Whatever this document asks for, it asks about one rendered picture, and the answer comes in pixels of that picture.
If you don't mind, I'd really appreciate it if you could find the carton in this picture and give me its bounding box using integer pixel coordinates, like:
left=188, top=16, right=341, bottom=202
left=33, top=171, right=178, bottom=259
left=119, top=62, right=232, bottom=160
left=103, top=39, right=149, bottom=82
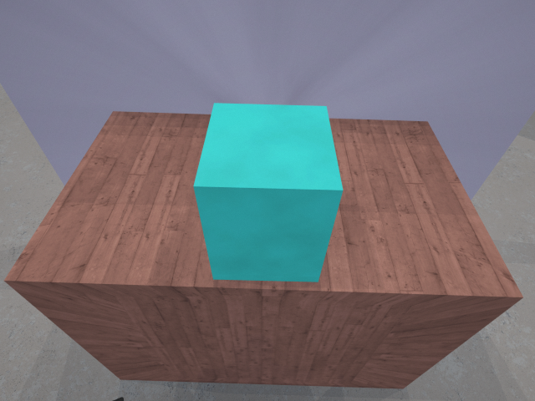
left=193, top=103, right=343, bottom=282

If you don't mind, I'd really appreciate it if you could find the pedestal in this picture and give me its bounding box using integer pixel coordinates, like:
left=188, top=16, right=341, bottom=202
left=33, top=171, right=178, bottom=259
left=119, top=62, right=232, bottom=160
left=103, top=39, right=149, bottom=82
left=4, top=111, right=523, bottom=389

